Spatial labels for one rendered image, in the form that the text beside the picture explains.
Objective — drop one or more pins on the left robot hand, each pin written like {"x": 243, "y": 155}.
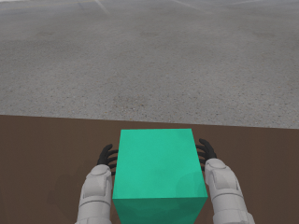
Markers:
{"x": 104, "y": 157}

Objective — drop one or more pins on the right robot hand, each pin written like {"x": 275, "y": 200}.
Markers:
{"x": 207, "y": 154}

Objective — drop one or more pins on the carton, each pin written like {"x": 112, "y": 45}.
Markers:
{"x": 158, "y": 177}

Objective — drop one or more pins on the left robot forearm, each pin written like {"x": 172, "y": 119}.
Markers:
{"x": 95, "y": 197}

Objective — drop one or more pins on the right robot forearm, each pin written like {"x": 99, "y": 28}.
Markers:
{"x": 226, "y": 195}

